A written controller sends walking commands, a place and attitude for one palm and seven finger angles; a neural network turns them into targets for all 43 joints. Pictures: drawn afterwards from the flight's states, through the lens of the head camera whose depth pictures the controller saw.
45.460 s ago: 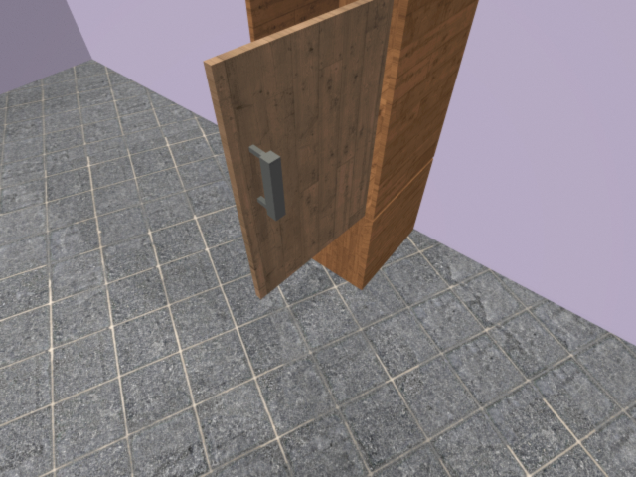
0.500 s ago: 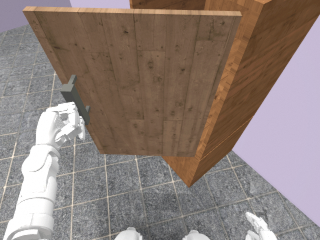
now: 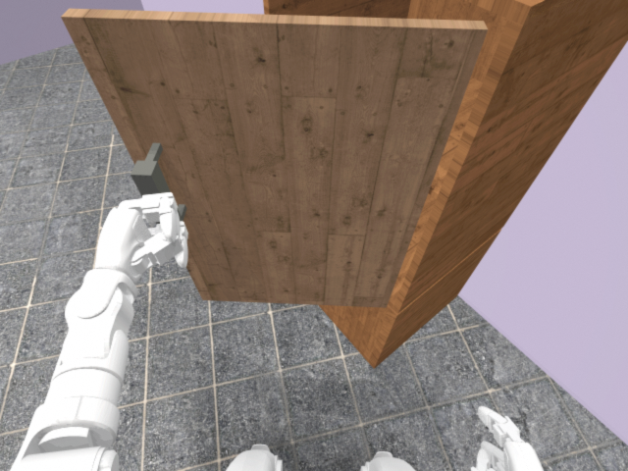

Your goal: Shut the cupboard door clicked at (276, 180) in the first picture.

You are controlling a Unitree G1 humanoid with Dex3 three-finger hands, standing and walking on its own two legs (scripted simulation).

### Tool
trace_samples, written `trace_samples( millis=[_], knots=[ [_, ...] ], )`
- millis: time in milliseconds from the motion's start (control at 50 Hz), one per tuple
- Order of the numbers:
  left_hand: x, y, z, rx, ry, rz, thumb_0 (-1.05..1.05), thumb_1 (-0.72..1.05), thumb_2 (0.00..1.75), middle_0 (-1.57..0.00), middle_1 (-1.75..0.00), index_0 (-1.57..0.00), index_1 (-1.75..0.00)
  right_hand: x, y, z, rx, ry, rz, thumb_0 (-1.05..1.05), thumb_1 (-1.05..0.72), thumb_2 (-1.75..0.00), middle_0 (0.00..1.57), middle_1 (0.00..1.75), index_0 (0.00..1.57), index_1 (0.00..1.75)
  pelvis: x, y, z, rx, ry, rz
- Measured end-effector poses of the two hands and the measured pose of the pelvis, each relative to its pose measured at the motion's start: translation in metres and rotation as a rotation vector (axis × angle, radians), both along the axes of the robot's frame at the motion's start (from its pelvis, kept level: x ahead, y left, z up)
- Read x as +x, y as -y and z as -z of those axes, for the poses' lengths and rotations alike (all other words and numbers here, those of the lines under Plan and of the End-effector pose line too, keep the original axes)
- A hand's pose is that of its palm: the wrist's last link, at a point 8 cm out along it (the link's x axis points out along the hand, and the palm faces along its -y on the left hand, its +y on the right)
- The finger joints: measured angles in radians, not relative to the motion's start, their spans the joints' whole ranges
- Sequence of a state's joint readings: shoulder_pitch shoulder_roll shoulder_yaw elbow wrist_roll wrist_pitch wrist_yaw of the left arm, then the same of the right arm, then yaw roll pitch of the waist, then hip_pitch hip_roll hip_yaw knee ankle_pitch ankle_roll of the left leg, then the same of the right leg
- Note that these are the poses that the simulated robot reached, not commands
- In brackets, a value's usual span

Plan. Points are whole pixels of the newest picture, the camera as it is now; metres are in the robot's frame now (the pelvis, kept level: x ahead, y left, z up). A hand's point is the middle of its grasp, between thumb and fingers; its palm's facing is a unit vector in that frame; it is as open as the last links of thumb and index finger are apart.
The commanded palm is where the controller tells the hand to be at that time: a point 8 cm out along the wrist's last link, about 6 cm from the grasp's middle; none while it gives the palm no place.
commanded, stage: push the door shut along its arc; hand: left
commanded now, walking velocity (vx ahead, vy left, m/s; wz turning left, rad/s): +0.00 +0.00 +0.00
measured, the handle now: (165, 193) +0.45 +0.22 +0.08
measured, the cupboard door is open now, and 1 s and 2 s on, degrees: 49 30 17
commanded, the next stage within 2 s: pull the fist back off the door in 1.68 s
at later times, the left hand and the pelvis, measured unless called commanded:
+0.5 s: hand (187, 208) +0.42 +0.19 +0.09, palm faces -0.16 -0.99 -0.01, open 3.1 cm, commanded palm +0.42 +0.23 +0.08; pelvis -0.01 +0.00 -0.01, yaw +0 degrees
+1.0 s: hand (222, 172) +0.49 +0.15 +0.09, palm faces -0.29 -0.96 +0.01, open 3.1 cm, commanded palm +0.49 +0.20 +0.08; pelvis -0.01 +0.00 -0.03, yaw -2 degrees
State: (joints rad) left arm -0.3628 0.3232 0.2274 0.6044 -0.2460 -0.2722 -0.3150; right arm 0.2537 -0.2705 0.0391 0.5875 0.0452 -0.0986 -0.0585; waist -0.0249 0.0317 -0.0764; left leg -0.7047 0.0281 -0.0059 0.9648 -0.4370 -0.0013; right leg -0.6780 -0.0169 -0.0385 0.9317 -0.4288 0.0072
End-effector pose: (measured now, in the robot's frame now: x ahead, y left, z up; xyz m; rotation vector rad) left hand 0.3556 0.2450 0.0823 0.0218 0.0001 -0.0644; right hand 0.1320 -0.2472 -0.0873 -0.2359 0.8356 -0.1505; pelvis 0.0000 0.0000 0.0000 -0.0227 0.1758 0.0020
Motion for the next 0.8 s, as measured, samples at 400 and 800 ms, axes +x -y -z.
trace_samples(
  millis=[400, 800],
  knots=[
    [0.043, 0.001, -0.005, -0.011, -0.005, 0.076, 0.02, 0.9, 0.9, -1.31, -1.5, -1.3, -1.5, -0.056, 0.02, 0.017, -0.039, -0.162, 0.074, 0.01, -0.91, -0.9, 0.2, 0.3, 0.2, 0.3, -0.009, 0.003, 0.007, -0.002, -0.037, 0.006],
    [0.1, 0.021, -0.006, -0.006, -0.015, 0.174, 0.02, 0.9, 0.9, -1.3, -1.5, -1.29, -1.5, -0.093, 0.024, 0.032, -0.058, -0.256, 0.128, 0.01, -0.91, -0.9, 0.2, 0.3, 0.2, 0.3, -0.017, 0.001, 0.023, -0.013, -0.119, 0.014]
  ],
)
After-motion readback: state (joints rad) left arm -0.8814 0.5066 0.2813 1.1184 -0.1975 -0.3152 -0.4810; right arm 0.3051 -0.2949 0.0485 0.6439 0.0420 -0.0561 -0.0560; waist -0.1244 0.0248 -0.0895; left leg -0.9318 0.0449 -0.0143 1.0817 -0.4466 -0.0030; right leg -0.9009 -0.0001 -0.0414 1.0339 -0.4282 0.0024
